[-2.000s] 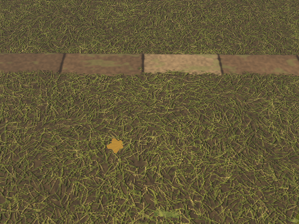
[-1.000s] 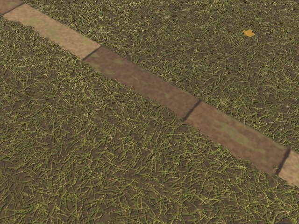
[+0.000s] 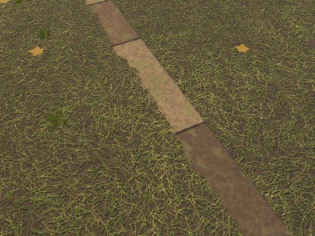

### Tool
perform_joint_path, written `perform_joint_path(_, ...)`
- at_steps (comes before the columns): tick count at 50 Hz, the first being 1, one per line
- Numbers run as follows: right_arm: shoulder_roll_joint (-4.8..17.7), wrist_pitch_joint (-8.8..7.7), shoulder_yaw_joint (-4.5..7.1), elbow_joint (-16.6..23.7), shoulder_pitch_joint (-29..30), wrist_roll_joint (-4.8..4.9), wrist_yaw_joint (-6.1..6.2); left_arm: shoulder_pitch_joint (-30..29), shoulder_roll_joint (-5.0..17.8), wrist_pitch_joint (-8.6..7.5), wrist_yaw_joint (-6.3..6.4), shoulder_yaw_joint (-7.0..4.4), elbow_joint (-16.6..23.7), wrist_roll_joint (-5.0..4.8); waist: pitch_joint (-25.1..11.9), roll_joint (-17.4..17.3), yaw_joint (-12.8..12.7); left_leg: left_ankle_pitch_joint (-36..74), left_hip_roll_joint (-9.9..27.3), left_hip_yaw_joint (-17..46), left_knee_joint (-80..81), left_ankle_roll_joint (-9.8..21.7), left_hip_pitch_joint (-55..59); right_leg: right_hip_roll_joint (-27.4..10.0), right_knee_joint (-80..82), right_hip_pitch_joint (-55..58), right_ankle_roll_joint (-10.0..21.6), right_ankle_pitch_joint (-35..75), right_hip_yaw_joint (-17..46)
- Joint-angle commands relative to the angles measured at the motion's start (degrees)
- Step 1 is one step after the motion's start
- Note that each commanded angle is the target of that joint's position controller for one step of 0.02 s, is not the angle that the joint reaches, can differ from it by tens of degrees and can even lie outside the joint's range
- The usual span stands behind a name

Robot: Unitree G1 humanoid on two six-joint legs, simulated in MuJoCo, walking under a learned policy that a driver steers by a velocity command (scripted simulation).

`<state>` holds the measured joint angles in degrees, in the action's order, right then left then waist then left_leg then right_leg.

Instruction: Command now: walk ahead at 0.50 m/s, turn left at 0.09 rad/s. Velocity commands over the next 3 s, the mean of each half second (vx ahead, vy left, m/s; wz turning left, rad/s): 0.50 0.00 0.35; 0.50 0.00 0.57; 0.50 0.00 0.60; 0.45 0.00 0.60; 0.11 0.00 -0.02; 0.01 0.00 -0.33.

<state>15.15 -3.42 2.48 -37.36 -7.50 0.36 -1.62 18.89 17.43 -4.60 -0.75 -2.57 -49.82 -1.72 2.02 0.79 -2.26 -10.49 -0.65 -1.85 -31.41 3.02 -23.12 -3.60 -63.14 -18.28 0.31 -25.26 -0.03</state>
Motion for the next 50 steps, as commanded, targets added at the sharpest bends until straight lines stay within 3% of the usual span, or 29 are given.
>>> perform_joint_path(1,6.46,-0.82,2.1,0.48,-6.73,-0.26,-0.02,-3.97,6.58,-1.3,0.18,-1.64,5.88,0.76,-5.11,-6.1,3.43,4.79,14.45,19.59,17.54,10.84,20.13,-5.04,-3.72,-21.79,0.5,6.54,3.05)
perform_joint_path(2,6.15,-1.1,2.07,0.41,-5.38,-0.5,-0.07,-2.5,5.58,-0.58,0.05,-1.51,5.35,0.85,-4.53,-7.04,1.89,5.97,13.55,17.67,19.57,10.81,16.43,-5.49,-2.53,-18.57,0.03,8.7,3.17)
perform_joint_path(5,7.66,-2.09,2.59,-1.1,-6.09,-0.19,0.23,-4.32,3.79,0.44,0.45,-1.27,6.19,1.8,-2.63,-4.91,0.7,11.57,12.45,14.58,22.73,12.35,12.19,-4.95,3.35,-18.05,-1.77,13.38,2.57)
perform_joint_path(7,8.42,-1.99,2.89,-2.29,-7.69,0.04,0.96,-9.09,3.1,0.26,0.53,-0.97,7.82,2.21,-0.97,-3.86,1.77,12.53,11.56,12.86,23.39,12.1,12.54,-4.35,11.47,-19.83,-2.71,19.08,2.72)
perform_joint_path(11,10.34,-1.23,3.49,-4.33,-11.56,0.59,2.0,-17.8,1.75,-0.71,-0.49,-0.23,9.87,1.66,0.4,-4.1,4.79,8.94,9.79,10.7,22.55,9.83,11.99,-0.77,27.0,-15.14,-3.25,29.72,1.91)
perform_joint_path(14,10.84,-0.79,3.7,-5.93,-14.48,1.26,2.3,-21.69,2.93,-1.26,-1.22,-0.43,11.38,1.05,0.93,-4.51,5.67,5.57,11.58,13.7,19.71,9.1,14.47,0.37,31.99,-12.97,-2.55,29.49,3.33)
perform_joint_path(16,11.1,-0.35,3.9,-6.32,-14.45,1.2,2.62,-20.99,4.72,-1.7,-1.46,-0.99,11.45,1.14,0.57,-5.4,4.59,4.86,12.8,16.19,16.76,7.96,16.77,0.66,34.34,-10.71,-1.45,26.57,4.09)
perform_joint_path(18,10.84,0.31,3.93,-6.46,-14.03,0.89,2.77,-16.57,6.05,-2.12,-1.31,-1.71,10.35,1.18,-1.21,-6.61,2.02,7.91,12.11,17.28,11.58,6.54,17.13,1.6,36.25,-3.71,0.08,22.3,2.51)
perform_joint_path(19,9.05,0.49,3.29,-6.29,-14.26,0.53,2.73,-10.33,7.97,-2.28,-0.89,-2.77,8.68,1.46,-5.16,-5.8,-0.75,11.45,8.83,15.65,4.13,4.95,15.29,1.35,37.14,5.81,1.65,21.65,2.02)
perform_joint_path(20,5.67,0.54,2.0,-4.84,-14.27,-0.4,2.64,-1.37,11.4,-2.44,-0.38,-3.74,7.73,2.34,-13.79,-0.21,-4.29,3.32,4.45,12.38,-12.27,2.81,7.38,-7.66,35.38,20.93,4.92,21.37,10.33)
perform_joint_path(21,0.94,-0.37,0.74,-3.05,-21.55,0.97,2.63,2.61,15.75,-1.59,-0.43,-4.94,6.31,2.75,-21.19,17.71,-1.21,-20.97,-3.13,6.15,-32.05,-0.99,-13.48,-20.3,41.46,39.05,13.03,7.69,35.44)
perform_joint_path(22,6.33,-0.71,1.81,-4.22,-20.57,1.99,2.67,2.21,10.33,-1.47,-0.65,-3.59,6.95,2.08,-19.2,14.28,-2.49,-22.81,-0.29,11.42,-40.88,-1.3,-20.1,-20.41,45.65,37.35,13.24,-2.54,42.0)
perform_joint_path(23,9.74,-0.5,2.87,-3.44,-15.3,2.37,2.63,-0.69,6.8,-1.37,-0.44,-2.65,7.38,1.81,-11.96,9.08,-3.03,-17.85,1.95,11.08,-42.79,-1.17,-22.46,-18.69,46.5,30.93,10.94,-2.12,32.94)
perform_joint_path(24,9.44,-0.17,2.94,-3.05,-12.65,1.92,2.79,-3.98,5.52,-1.26,-0.4,-2.18,7.57,2.11,-8.23,5.36,-1.69,-13.31,4.24,9.59,-41.82,-1.38,-20.64,-16.47,47.29,24.2,9.72,4.21,25.83)
perform_joint_path(25,8.72,0.11,3.09,-2.63,-10.91,1.34,2.74,-6.27,3.93,-1.13,-0.38,-1.82,7.25,2.29,-5.07,4.78,-0.53,-10.3,5.71,9.35,-39.18,-1.54,-19.12,-14.35,48.71,18.76,9.37,9.94,20.5)
perform_joint_path(27,6.64,1.2,3.15,-2.5,-11.45,1.53,2.32,-8.1,3.07,-1.57,-0.16,-1.74,6.69,2.63,-3.14,6.68,1.5,-7.24,7.7,8.78,-36.23,-1.7,-14.53,-12.27,51.76,12.77,9.0,15.79,13.14)
perform_joint_path(29,4.91,2.12,2.87,-1.58,-10.08,1.39,2.19,-8.01,4.16,-2.15,-0.02,-2.26,5.79,2.29,-1.73,5.16,1.91,-5.33,8.25,8.19,-33.89,-2.11,-15.23,-12.59,53.86,11.21,9.96,20.49,8.65)
perform_joint_path(32,4.13,2.42,2.57,0.1,-6.69,0.95,1.86,-6.98,6.07,-2.17,0.38,-3.04,4.52,2.25,-0.63,3.43,1.5,0.86,8.52,7.98,-26.81,-2.81,-17.8,-12.84,55.29,12.64,10.55,25.71,2.98)
perform_joint_path(36,3.14,1.81,1.94,1.88,-0.11,0.99,0.26,-6.1,7.7,-1.35,0.93,-3.49,3.83,1.97,1.0,2.59,-0.63,10.49,7.7,4.21,-14.35,-2.3,-15.25,-11.39,55.74,13.93,9.03,27.85,-5.04)
perform_joint_path(39,3.08,1.87,1.71,3.89,4.75,1.03,-0.71,-3.77,9.17,-0.44,1.09,-3.98,2.81,1.23,2.73,2.19,-2.12,10.29,6.96,1.75,-8.64,-1.3,-14.72,-12.54,55.17,17.51,8.23,28.14,-7.81)
perform_joint_path(41,3.86,2.04,1.96,5.06,6.28,0.99,-1.19,-3.05,10.22,0.32,1.06,-4.37,2.2,0.51,3.3,2.48,-1.81,6.85,6.1,0.44,-6.28,0.08,-14.22,-13.66,53.13,20.95,7.37,32.01,-9.11)
perform_joint_path(43,5.71,2.33,2.89,5.38,4.41,0.67,-1.37,-3.67,11.92,1.05,1.25,-4.9,2.23,-0.17,1.03,3.98,0.53,1.05,3.0,-2.48,-5.24,2.25,-8.81,-13.77,46.47,23.22,6.24,48.95,-11.15)
perform_joint_path(44,7.31,2.51,3.83,4.53,0.12,0.63,-1.28,-4.15,12.62,1.51,1.38,-5.13,2.36,-0.5,-1.86,4.5,3.33,-1.12,0.58,-4.19,-4.6,3.65,-2.62,-13.19,39.31,23.17,5.55,57.72,-12.32)
perform_joint_path(45,9.74,2.66,5.44,2.03,-8.73,0.82,-0.9,-5.07,12.16,1.95,1.53,-4.9,2.64,-0.73,-6.28,3.3,8.42,1.77,-2.35,-5.32,-0.96,5.64,9.58,-11.19,27.66,19.49,3.97,60.29,-14.21)
perform_joint_path(46,14.31,3.21,7.58,-0.93,-19.12,1.13,0.21,-4.16,9.73,1.79,1.75,-3.9,3.35,0.74,-11.49,-1.77,12.6,2.27,0.69,2.62,0.23,8.48,27.55,-8.83,10.37,6.01,1.18,45.75,-14.34)
perform_joint_path(47,21.29,2.7,8.2,-0.38,-16.56,1.8,0.73,0.76,0.81,0.41,1.03,-1.01,7.05,3.44,-14.95,-18.35,4.66,-6.17,15.51,34.44,5.15,18.63,44.51,2.38,-9.94,-20.33,-2.43,-6.74,-9.97)
perform_joint_path(48,16.91,1.51,6.69,1.81,-17.89,1.27,0.23,-4.64,4.74,-1.88,0.36,-1.3,7.81,1.1,-22.7,-11.46,8.7,-16.68,19.87,49.59,14.89,21.52,46.59,4.0,-16.63,-26.85,-1.72,-9.73,3.68)
perform_joint_path(49,13.31,0.44,5.53,1.01,-15.93,0.67,-0.11,-10.67,8.22,-3.07,0.0,-2.2,9.56,-1.18,-14.13,-7.28,9.47,-12.23,18.59,41.94,16.38,18.13,41.36,1.4,-15.88,-31.5,-0.27,-3.59,4.05)
perform_joint_path(50,11.74,-0.07,4.96,1.07,-12.82,0.74,-0.12,-10.91,7.36,-3.68,0.27,-1.9,9.53,-0.56,-9.97,-4.03,6.97,-6.86,16.28,35.16,15.91,16.08,33.45,-1.03,-10.87,-29.1,0.54,1.6,4.22)
